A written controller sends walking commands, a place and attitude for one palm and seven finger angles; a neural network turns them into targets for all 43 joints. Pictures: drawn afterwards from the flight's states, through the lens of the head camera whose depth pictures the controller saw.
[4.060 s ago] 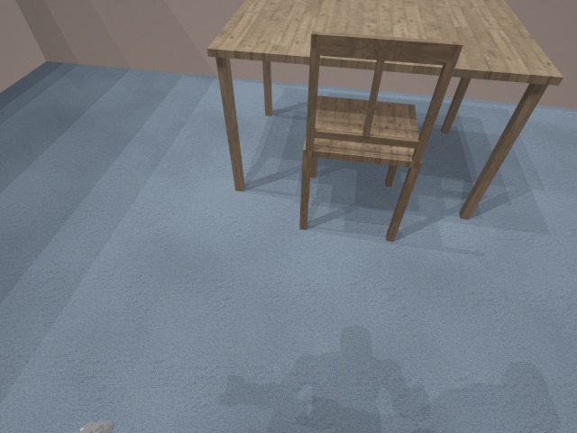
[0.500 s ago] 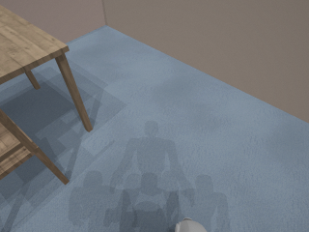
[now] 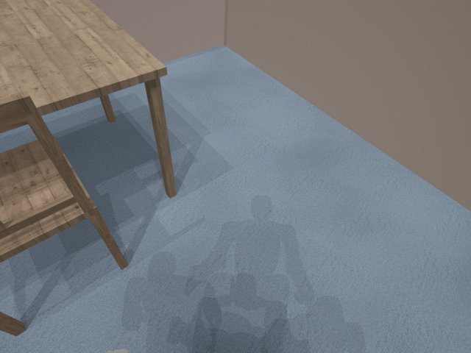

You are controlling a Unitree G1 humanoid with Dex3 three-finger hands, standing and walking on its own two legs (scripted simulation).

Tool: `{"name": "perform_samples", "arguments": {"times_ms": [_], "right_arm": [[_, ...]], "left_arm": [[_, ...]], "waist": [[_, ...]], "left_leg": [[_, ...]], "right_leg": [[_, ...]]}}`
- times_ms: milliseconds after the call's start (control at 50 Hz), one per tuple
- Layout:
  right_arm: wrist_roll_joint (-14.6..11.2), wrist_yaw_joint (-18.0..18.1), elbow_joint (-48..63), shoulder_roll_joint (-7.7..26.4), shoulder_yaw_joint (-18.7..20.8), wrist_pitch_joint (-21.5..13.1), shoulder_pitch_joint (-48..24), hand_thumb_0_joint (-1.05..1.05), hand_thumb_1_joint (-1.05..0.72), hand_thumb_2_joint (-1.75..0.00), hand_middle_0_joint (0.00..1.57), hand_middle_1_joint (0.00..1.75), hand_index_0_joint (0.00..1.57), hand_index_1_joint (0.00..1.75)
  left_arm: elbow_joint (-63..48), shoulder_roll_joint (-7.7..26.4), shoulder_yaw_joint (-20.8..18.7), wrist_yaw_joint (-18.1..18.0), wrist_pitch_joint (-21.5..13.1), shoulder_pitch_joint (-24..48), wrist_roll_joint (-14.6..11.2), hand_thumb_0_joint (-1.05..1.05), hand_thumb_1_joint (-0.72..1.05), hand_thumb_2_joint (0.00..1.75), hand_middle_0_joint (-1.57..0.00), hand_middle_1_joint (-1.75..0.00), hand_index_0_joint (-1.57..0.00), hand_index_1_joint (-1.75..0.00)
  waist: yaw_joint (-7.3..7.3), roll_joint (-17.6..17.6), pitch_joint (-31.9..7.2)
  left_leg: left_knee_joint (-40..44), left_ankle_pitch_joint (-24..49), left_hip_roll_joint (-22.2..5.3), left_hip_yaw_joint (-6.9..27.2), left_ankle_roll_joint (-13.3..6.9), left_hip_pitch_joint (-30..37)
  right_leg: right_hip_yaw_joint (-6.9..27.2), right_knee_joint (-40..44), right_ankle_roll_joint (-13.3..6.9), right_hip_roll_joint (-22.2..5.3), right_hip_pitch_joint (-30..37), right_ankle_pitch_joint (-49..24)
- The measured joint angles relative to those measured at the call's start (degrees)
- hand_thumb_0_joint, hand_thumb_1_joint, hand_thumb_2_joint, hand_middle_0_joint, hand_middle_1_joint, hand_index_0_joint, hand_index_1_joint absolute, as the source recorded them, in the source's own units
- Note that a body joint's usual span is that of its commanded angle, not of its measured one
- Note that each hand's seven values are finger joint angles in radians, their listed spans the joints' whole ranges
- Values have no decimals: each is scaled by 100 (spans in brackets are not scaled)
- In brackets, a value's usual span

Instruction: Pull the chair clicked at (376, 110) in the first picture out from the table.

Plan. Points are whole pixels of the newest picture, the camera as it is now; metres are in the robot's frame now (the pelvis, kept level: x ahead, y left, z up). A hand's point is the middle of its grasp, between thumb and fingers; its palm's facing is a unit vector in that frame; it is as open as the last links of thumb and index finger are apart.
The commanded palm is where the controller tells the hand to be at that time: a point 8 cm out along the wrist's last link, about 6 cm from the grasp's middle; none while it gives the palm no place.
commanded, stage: turn to face it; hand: left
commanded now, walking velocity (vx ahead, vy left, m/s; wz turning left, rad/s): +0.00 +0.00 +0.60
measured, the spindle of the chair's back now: out of the picture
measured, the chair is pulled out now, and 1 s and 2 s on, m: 0.00 0.00 0.00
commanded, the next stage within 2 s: take the last steps up to it in 1.02 s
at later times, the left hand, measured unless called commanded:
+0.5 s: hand out of the picture +0.02 +0.16 -0.12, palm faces +0.34 -0.89 -0.30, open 7.4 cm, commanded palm none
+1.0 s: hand out of the picture -0.14 +0.17 -0.16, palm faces +0.58 -0.78 -0.25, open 7.4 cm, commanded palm none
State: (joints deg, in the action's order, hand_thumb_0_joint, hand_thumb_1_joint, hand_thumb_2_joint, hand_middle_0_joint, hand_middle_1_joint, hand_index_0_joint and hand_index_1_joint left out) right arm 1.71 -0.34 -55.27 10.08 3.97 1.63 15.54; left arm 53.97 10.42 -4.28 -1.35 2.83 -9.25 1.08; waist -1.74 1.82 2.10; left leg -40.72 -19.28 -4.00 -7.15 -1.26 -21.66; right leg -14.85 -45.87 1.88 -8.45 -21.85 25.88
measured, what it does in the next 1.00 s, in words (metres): steps on the spot, turning left: right foot, then left foot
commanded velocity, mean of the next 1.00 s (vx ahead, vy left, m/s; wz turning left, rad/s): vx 0.00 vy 0.00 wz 0.48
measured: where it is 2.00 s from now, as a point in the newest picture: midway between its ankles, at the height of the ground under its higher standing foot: outside the picture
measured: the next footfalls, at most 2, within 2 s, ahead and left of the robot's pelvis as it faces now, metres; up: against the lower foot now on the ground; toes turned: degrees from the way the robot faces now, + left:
right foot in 0.40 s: +0.07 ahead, -0.15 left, +0.00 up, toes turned +11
left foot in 0.84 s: -0.05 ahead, +0.07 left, +0.00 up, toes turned +34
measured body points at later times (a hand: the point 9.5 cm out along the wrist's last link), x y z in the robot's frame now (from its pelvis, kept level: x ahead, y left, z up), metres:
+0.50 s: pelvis +0.00 -0.06 +0.02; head +0.02 -0.09 +0.47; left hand +0.00 +0.21 -0.10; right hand +0.16 -0.29 -0.14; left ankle -0.02 +0.08 -0.65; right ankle +0.03 -0.16 -0.72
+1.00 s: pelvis -0.03 -0.02 +0.02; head -0.02 +0.02 +0.47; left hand -0.17 +0.21 -0.14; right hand +0.20 -0.17 -0.10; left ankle -0.09 +0.04 -0.72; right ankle +0.03 -0.16 -0.65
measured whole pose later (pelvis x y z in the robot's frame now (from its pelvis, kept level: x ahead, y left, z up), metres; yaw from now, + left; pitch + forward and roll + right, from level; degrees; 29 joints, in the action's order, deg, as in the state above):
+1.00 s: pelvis -0.03 -0.02 +0.02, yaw +32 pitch +0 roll -1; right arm 1.0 0.3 -52.4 11.1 1.6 1.3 7.1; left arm 56.4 15.6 -4.2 -0.8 3.9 -14.9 0.9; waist 2.4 2.9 4.7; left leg -29.2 -16.5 0.9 -2.6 -2.9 -12.5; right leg -3.4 -61.0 4.0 -6.1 -25.7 24.9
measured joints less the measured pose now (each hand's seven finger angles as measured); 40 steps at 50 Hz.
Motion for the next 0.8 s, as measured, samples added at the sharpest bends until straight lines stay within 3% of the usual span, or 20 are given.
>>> {"name": "perform_samples", "arguments": {"times_ms": [60, 120, 220, 320, 380, 400, 440, 500, 560, 680, 800], "right_arm": [[5, 67, 72, 46, -8, -79, -47, 1, -92, -90, 20, 30, 20, 30], [-15, 114, 75, 102, -30, -100, -64, 1, -91, -90, 20, 30, 20, 30], [-31, 99, 106, 191, -32, -80, -154, 1, -90, -90, 20, 30, 20, 30], [-24, 51, 164, 288, 11, 8, -313, 1, -90, -90, 20, 30, 21, 30], [-43, 16, 212, 373, 61, 85, -388, 1, -90, -90, 20, 30, 21, 30], [-67, 2, 247, 407, 85, 110, -387, 1, -90, -90, 20, 30, 21, 30], [-60, -3, 241, 511, 157, 184, -447, 1, -90, -90, 20, 30, 21, 30], [-29, -53, 231, 578, 198, 273, -514, 1, -90, -90, 20, 30, 20, 30], [-26, -110, 262, 588, 195, 279, -585, 1, -90, -90, 20, 30, 20, 30], [-42, -136, 235, 544, 124, 341, -752, 1, -90, -90, 20, 30, 20, 30], [-88, -104, 283, 438, -8, 252, -980, 1, -91, -90, 20, 30, 20, 30]], "left_arm": [[112, 194, -127, 25, 105, -104, 26, 0, 91, 90, -20, -30, -20, -30], [157, 317, -172, 57, 84, -206, 17, 0, 91, 90, -20, -30, -20, -30], [120, 415, -166, 42, 87, -286, -27, 0, 91, 90, -19, -30, -20, -30], [1, 371, -102, 28, 66, -200, -62, 0, 91, 90, -19, -30, -20, -30], [-144, 292, -25, 32, -38, -172, -83, 0, 91, 90, -19, -30, -20, -30], [-207, 269, 0, 29, -99, -192, -62, 0, 91, 90, -19, -30, -20, -30], [-259, 128, 73, 19, -152, -186, -15, 0, 91, 90, -20, -30, -20, -30], [-324, 1, 145, 7, -169, -311, 1, 0, 91, 90, -20, -30, -20, -30], [-307, -48, 201, 10, -178, -418, 16, 0, 90, 90, -20, -30, -20, -30], [-246, -36, 252, 40, -196, -582, 53, 0, 90, 90, -20, -30, -21, -30], [-85, 157, 168, 58, -154, -743, 81, 0, 90, 90, -20, -30, -21, -30]], "waist": [[0, 65, 28], [65, 50, 26], [109, -91, 22], [72, -265, 39], [70, -380, 22], [92, -404, -13], [116, -573, 15], [151, -537, 11], [137, -441, 48], [244, -236, 155], [440, -58, 248]], "left_leg": [[221, 103, 140, 93, -126, 39], [765, 420, 275, 210, -116, 252], [1283, 744, 395, 511, -102, 450], [1268, 834, 482, 869, 23, 382], [1014, 786, 561, 1111, 152, 205], [801, 690, 597, 1167, 182, 70], [-180, -220, 627, 1236, 253, -303], [-1832, -493, 626, 988, 330, -784], [-2543, -255, 459, 788, 457, -915], [-1790, -421, 213, 598, 556, -470], [-179, -502, 247, 329, 424, 301]], "right_leg": [[776, -1475, 110, 247, -616, 16], [1109, -1911, 212, 326, -807, -392], [1328, -1258, 307, 403, -538, -342], [1405, -178, 285, 545, -48, -168], [1351, 943, 224, 650, 460, -587], [1320, 1359, 110, 641, 620, -691], [1112, 1250, -136, 648, 617, -757], [892, 1385, -257, 485, 796, -849], [692, 1587, -266, 346, 971, -939], [315, 1698, -234, 116, 1065, -971], [17, 1425, -72, -91, 890, -863]]}}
